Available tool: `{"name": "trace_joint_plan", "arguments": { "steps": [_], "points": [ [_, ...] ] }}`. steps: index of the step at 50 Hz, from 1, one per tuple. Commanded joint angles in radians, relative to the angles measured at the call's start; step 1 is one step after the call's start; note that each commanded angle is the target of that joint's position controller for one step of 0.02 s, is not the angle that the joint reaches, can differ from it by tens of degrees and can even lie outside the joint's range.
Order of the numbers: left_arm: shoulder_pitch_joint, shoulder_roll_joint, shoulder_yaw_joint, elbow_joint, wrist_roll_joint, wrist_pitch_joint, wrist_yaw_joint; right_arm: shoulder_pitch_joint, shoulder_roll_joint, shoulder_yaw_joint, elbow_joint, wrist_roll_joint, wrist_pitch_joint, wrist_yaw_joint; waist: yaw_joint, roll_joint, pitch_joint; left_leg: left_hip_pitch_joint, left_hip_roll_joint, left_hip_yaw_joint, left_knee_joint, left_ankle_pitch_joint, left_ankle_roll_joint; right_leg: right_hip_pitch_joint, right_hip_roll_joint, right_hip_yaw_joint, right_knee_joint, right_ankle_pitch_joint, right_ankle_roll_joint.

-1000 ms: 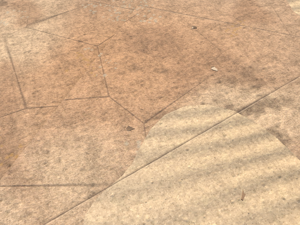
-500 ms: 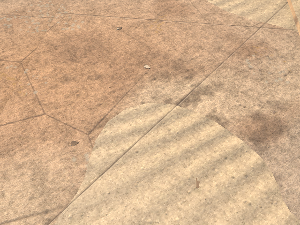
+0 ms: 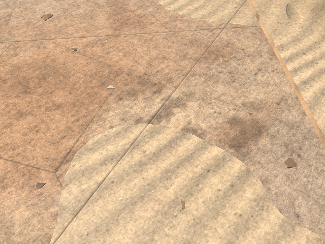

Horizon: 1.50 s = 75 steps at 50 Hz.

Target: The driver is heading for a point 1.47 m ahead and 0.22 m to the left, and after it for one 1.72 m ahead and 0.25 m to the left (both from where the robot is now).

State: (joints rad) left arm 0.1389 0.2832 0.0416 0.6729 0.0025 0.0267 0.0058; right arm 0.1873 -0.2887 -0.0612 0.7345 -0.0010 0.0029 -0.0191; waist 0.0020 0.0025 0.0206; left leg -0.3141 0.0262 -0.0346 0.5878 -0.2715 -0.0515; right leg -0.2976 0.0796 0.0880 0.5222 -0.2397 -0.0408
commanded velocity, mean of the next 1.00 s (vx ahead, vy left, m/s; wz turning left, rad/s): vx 0.30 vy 0.00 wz -0.04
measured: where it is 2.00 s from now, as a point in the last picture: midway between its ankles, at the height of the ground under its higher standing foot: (164, 164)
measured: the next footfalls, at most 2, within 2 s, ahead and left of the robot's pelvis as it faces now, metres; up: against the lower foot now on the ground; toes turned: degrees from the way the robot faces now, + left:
left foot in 0.02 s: +0.05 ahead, +0.14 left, +0.00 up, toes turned -1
left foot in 0.84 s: +0.43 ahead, +0.14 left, +0.00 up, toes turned +1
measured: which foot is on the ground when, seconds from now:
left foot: up 0.00-0.00, down 0.02-0.40, up 0.42-0.82, down 0.84-1.00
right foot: down 0.00-0.84, up 0.86-1.00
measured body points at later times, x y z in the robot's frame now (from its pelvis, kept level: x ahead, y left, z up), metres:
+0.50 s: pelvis +0.07 -0.01 +0.00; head +0.08 -0.02 +0.45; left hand +0.12 +0.27 -0.11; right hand +0.19 -0.27 -0.12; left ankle +0.02 +0.13 -0.67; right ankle +0.03 -0.10 -0.73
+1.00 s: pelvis +0.33 +0.06 +0.00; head +0.36 +0.06 +0.45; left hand +0.40 +0.34 -0.12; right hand +0.47 -0.21 -0.10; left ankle +0.39 +0.14 -0.73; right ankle +0.24 -0.09 -0.64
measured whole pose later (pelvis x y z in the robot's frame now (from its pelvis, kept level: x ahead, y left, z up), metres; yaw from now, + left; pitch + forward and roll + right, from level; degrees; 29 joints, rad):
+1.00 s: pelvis +0.33 +0.06 +0.00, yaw -1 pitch +1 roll +1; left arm 0.31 0.30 0.05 0.80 -0.02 -0.07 0.00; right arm 0.21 -0.27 -0.05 0.72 0.00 -0.08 0.04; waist 0.01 -0.03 0.05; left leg -0.33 -0.06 0.06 0.45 -0.15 0.08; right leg -0.43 -0.06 0.05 1.18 -0.33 -0.03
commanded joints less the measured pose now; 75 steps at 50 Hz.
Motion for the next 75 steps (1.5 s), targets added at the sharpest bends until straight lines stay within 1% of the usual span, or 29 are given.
{"name": "trace_joint_plan", "arguments": {
  "steps": [1, 2, 3, 4, 10, 15, 19, 20, 21, 22, 25, 28, 32, 38, 40, 42, 43, 44, 45, 46, 48, 52, 60, 67, 70, 71, 72, 73, 75],
  "points": [
    [0.025, 0.077, 0.007, -0.034, 0.013, -0.023, -0.002, 0.029, -0.123, -0.023, -0.069, -0.026, -0.03, 0.003, -0.004, -0.027, -0.097, 0.238, 0.108, -0.1, -0.206, 0.312, 0.058, -0.048, -0.163, 0.183, -0.065, 0.022, -0.054],
    [0.097, 0.069, 0.01, -0.027, 0.021, -0.033, -0.008, -0.014, -0.182, -0.031, -0.074, -0.03, -0.029, 0.001, 0.078, 0.126, -0.09, 0.206, 0.187, -0.173, -0.182, 0.366, 0.129, -0.066, -0.063, 0.07, -0.02, -0.099, -0.003],
    [0.068, 0.08, 0.01, -0.025, 0.025, -0.032, -0.005, -0.038, -0.119, -0.018, -0.07, -0.026, -0.03, 0.007, 0.062, 0.169, -0.101, 0.085, 0.192, -0.193, -0.219, 0.19, 0.175, 0.042, -0.07, 0.029, -0.024, -0.086, 0.033],
    [0.032, 0.099, 0.016, -0.022, 0.023, -0.028, -0.002, -0.065, -0.08, -0.005, -0.078, -0.026, -0.034, 0.012, 0.047, 0.149, -0.07, 0.052, 0.14, -0.156, -0.227, 0.066, 0.147, 0.07, -0.074, 0.032, -0.032, -0.038, 0.04],
    [0.035, 0.074, 0.016, 0.009, 0.008, -0.014, 0.004, 0.017, -0.089, 0.0, -0.06, -0.014, -0.045, 0.002, -0.007, 0.07, -0.036, 0.083, 0.052, -0.069, -0.188, -0.171, 0.096, 0.002, -0.052, 0.029, -0.025, -0.138, 0.003],
    [0.012, 0.052, 0.022, -0.004, -0.021, -0.069, -0.008, 0.099, -0.164, -0.022, -0.045, 0.012, -0.041, -0.013, -0.031, 0.154, 0.099, 0.059, 0.286, -0.415, -0.375, -0.531, 0.273, -0.185, -0.069, -0.09, 0.207, -0.201, -0.006],
    [0.203, 0.057, 0.038, 0.082, -0.02, -0.099, -0.029, -0.028, -0.116, -0.009, -0.079, 0.025, -0.038, 0.003, 0.079, 0.122, 0.055, -0.124, 0.144, -0.179, -0.252, -0.298, 0.185, 0.196, -0.058, -0.106, -0.023, -0.064, -0.047],
    [0.29, 0.115, 0.055, 0.102, -0.014, -0.104, -0.025, -0.063, -0.054, 0.01, -0.105, 0.02, -0.046, 0.007, 0.105, -0.012, 0.032, -0.215, 0.051, -0.058, -0.04, -0.2, 0.122, 0.281, -0.173, 0.101, -0.127, -0.183, -0.09],
    [0.365, 0.211, 0.078, 0.107, -0.012, -0.11, -0.032, -0.08, -0.031, 0.015, -0.148, 0.024, -0.066, 0.005, 0.112, -0.256, 0.019, -0.385, -0.06, 0.065, 0.265, -0.174, 0.062, 0.383, -0.363, 0.479, -0.287, -0.3, -0.205],
    [0.371, 0.191, 0.068, 0.097, -0.001, -0.12, -0.033, -0.09, -0.087, -0.001, -0.158, 0.038, -0.082, 0.002, 0.117, -0.248, 0.037, -0.514, -0.05, -0.027, 0.46, -0.31, 0.066, 0.406, -0.451, 0.643, -0.334, -0.253, -0.288],
    [0.303, 0.125, 0.044, 0.078, -0.007, -0.129, -0.023, -0.056, -0.083, -0.006, -0.127, 0.028, -0.105, 0.023, 0.066, -0.071, 0.037, -0.614, 0.047, -0.046, 0.551, -0.094, 0.112, 0.451, -0.381, 0.401, -0.306, -0.111, -0.213],
    [0.303, 0.084, 0.025, 0.082, -0.006, -0.111, -0.018, -0.084, -0.054, -0.002, -0.13, 0.019, -0.101, 0.052, 0.058, -0.089, 0.031, -0.533, 0.068, 0.006, 0.433, 0.045, 0.085, 0.39, -0.306, 0.208, -0.344, 0.163, -0.171],
    [0.321, 0.124, 0.029, 0.096, -0.009, -0.095, 0.003, -0.207, 0.0, 0.024, -0.168, 0.018, -0.101, 0.067, 0.09, -0.08, 0.061, -0.413, 0.038, 0.063, 0.151, 0.215, 0.043, 0.289, -0.258, 0.061, -0.373, 0.263, -0.152],
    [0.343, 0.159, 0.041, 0.134, -0.027, -0.093, 0.003, -0.279, -0.055, 0.01, -0.2, 0.031, -0.108, 0.08, 0.072, -0.107, 0.1, -0.282, 0.004, 0.054, -0.042, 0.28, 0.088, 0.309, -0.323, 0.035, -0.358, 0.323, -0.126],
    [0.323, 0.181, 0.05, 0.136, -0.024, -0.087, 0.005, -0.206, -0.093, -0.008, -0.186, 0.024, -0.107, 0.074, 0.016, -0.124, 0.031, -0.16, -0.034, 0.078, -0.055, 0.23, 0.127, 0.36, -0.322, 0.009, -0.242, 0.624, -0.1],
    [0.305, 0.172, 0.046, 0.125, -0.012, -0.078, 0.011, 0.078, -0.157, -0.045, -0.111, 0.021, -0.096, 0.051, -0.13, -0.111, -0.156, 0.25, -0.037, 0.08, -0.042, 0.237, 0.186, 0.232, -0.255, -0.049, 0.107, 0.779, -0.052],
    [0.327, 0.101, 0.022, 0.096, 0.022, -0.081, 0.014, 0.249, -0.238, -0.06, -0.079, 0.009, -0.085, 0.035, -0.163, 0.083, -0.316, 0.549, 0.193, -0.201, -0.02, 0.212, 0.244, 0.003, -0.172, -0.084, 0.462, 0.337, -0.02],
    [0.476, -0.008, -0.007, 0.096, -0.012, -0.101, 0.004, 0.242, -0.262, -0.054, -0.068, -0.006, -0.091, 0.053, -0.061, 0.35, -0.456, 0.75, 0.375, -0.733, -0.236, -0.107, 0.391, -0.295, -0.004, 0.027, 0.75, -0.336, 0.02],
    [0.361, 0.115, 0.02, 0.1, -0.039, -0.116, -0.003, 0.188, -0.16, -0.034, -0.075, 0.008, -0.093, 0.052, -0.096, 0.204, -0.314, 0.644, 0.336, -0.719, -0.319, -0.253, 0.343, -0.41, -0.068, 0.074, 0.831, -0.302, 0.014],
    [0.243, 0.152, 0.032, 0.068, -0.053, -0.123, -0.007, 0.124, -0.126, -0.023, -0.073, 0.015, -0.093, 0.048, -0.087, 0.121, -0.158, 0.488, 0.303, -0.544, -0.328, -0.195, 0.304, -0.444, -0.117, 0.031, 0.806, -0.2, 0.003],
    [0.185, 0.124, 0.031, 0.059, -0.025, -0.125, 0.002, 0.035, -0.102, -0.016, -0.074, -0.004, -0.099, 0.055, -0.019, 0.02, -0.056, 0.243, 0.221, -0.347, -0.364, 0.057, 0.285, -0.359, -0.193, 0.006, 0.705, -0.06, 0.008],
    [0.217, 0.077, 0.027, 0.072, -0.015, -0.09, 0.005, 0.025, -0.087, -0.014, -0.041, -0.001, -0.126, 0.055, 0.035, 0.061, -0.033, 0.103, 0.179, -0.204, -0.455, 0.171, 0.309, -0.291, -0.233, -0.002, 0.605, 0.011, 0.034],
    [-0.08, 0.04, 0.007, -0.013, -0.008, -0.116, -0.015, 0.157, -0.151, -0.024, 0.031, 0.015, -0.104, 0.028, -0.066, 0.028, 0.045, 0.171, 0.138, -0.051, -0.479, 0.265, 0.262, -0.344, -0.193, -0.063, 0.135, 0.378, 0.059],
    [-0.182, 0.069, 0.01, -0.075, -0.019, -0.132, -0.057, 0.232, -0.176, -0.031, 0.088, 0.021, -0.061, 0.016, -0.07, 0.063, 0.039, 0.41, 0.228, -0.079, -0.336, 0.445, 0.236, -0.338, -0.138, -0.077, -0.022, 0.202, -0.003],
    [0.146, 0.173, 0.06, 0.01, -0.01, -0.133, -0.041, 0.189, -0.163, -0.019, 0.071, 0.011, -0.05, 0.008, 0.103, 0.065, -0.193, 0.284, 0.138, 0.002, 0.064, 0.723, 0.17, 0.185, -0.118, -0.096, -0.034, 0.219, -0.092],
    [0.289, 0.277, 0.084, 0.029, 0.013, -0.129, -0.032, 0.271, -0.069, 0.013, 0.033, -0.003, -0.066, 0.012, 0.103, -0.113, -0.373, -0.09, 0.02, 0.051, 0.451, 0.351, 0.105, 0.614, -0.385, 0.283, -0.001, 0.193, -0.226],
    [0.324, 0.236, 0.076, 0.049, -0.005, -0.122, -0.034, 0.305, -0.037, 0.026, 0.051, 0.007, -0.087, 0.02, 0.099, -0.267, -0.471, -0.326, -0.095, -0.04, 0.673, -0.287, 0.076, 0.754, -0.494, 0.643, -0.154, 0.049, -0.322],
    [0.273, 0.167, 0.053, 0.041, -0.014, -0.118, -0.032, 0.217, -0.144, -0.001, 0.034, 0.033, -0.104, 0.027, 0.116, -0.175, -0.33, -0.438, -0.029, -0.099, 0.749, -0.272, 0.088, 0.662, -0.458, 0.553, -0.193, -0.044, -0.27],
    [0.145, 0.12, 0.035, 0.03, -0.006, -0.113, -0.03, 0.086, -0.137, 0.0, -0.003, 0.032, -0.112, 0.029, 0.063, -0.051, -0.109, -0.431, 0.062, -0.039, 0.654, -0.112, 0.09, 0.364, -0.372, 0.305, -0.252, 0.072, -0.214]
  ]
}}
